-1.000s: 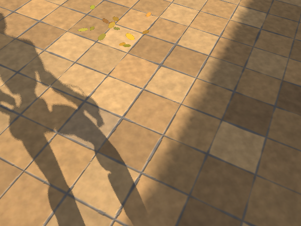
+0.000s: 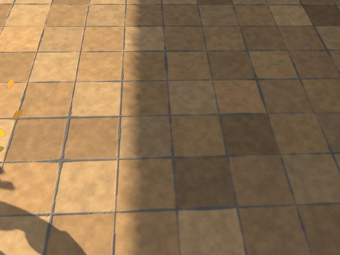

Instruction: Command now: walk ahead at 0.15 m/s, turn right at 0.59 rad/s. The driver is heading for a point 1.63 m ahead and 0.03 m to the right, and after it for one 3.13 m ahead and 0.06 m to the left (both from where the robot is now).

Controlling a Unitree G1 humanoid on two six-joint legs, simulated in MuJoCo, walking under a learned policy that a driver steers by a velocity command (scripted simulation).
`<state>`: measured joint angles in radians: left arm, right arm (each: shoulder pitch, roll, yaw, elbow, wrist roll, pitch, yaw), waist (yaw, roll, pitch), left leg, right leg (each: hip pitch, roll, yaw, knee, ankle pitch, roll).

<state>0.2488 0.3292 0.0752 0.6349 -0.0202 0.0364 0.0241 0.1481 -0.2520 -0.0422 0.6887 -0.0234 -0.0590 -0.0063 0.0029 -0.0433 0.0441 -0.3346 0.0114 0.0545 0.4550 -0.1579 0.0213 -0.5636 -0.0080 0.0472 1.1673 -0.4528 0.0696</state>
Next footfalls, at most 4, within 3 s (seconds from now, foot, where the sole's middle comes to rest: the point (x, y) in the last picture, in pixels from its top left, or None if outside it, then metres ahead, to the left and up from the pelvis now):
0.26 right None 0.11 -0.15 -0.77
0.68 left None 0.15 0.08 -0.77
1.56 left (187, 234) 0.53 -0.06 -0.77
2.06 right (236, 178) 0.78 -0.29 -0.77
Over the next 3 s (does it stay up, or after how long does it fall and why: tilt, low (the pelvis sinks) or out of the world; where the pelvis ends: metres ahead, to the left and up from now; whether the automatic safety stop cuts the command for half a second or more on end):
stays up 1.09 0.00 0.00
